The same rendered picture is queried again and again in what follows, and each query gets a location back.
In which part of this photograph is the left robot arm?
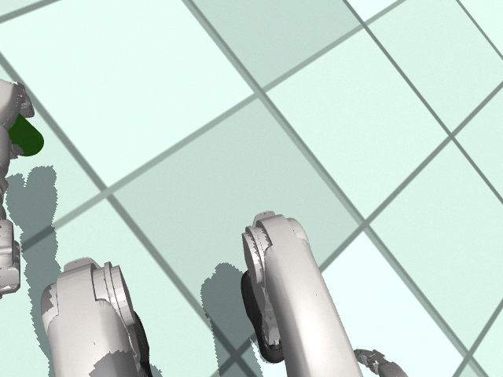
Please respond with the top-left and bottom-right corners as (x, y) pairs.
(0, 125), (20, 299)

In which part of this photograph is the can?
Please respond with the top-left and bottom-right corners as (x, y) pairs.
(8, 113), (44, 156)

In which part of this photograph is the left robot foot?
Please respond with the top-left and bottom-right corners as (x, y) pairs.
(133, 312), (152, 377)

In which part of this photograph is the right robot hand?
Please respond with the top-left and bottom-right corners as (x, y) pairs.
(354, 349), (409, 377)

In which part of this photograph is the right robot foot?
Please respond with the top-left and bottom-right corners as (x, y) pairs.
(240, 270), (284, 364)

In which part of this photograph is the left robot hand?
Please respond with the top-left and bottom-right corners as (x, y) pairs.
(0, 79), (35, 159)

